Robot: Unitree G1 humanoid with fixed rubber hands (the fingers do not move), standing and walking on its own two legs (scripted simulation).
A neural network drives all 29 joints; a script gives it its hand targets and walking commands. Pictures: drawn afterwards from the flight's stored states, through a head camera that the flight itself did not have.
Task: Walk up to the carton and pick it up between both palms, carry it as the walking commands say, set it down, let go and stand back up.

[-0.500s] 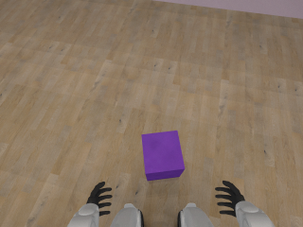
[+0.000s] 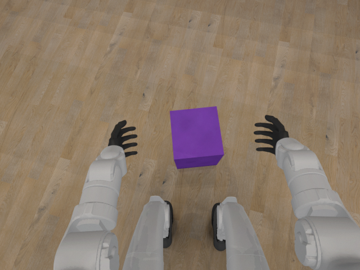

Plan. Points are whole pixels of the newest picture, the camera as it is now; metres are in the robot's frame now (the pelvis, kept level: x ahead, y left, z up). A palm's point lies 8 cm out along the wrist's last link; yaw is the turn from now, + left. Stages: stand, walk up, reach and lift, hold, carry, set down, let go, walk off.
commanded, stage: reach and lift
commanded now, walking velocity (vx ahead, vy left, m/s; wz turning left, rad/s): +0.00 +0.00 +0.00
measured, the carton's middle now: (195, 140) +0.52 -0.01 -0.55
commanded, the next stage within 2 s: none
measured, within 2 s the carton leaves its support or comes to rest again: neither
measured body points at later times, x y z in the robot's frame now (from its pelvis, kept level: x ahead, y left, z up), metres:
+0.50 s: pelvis +0.03 +0.00 -0.02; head +0.32 -0.01 +0.32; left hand +0.51 +0.18 -0.13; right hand +0.53 -0.21 -0.13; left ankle +0.11 +0.13 -0.64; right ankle +0.10 -0.13 -0.64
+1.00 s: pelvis +0.02 +0.00 -0.11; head +0.33 -0.02 +0.21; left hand +0.52 +0.17 -0.23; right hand +0.54 -0.21 -0.23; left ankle +0.11 +0.13 -0.64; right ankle +0.10 -0.13 -0.64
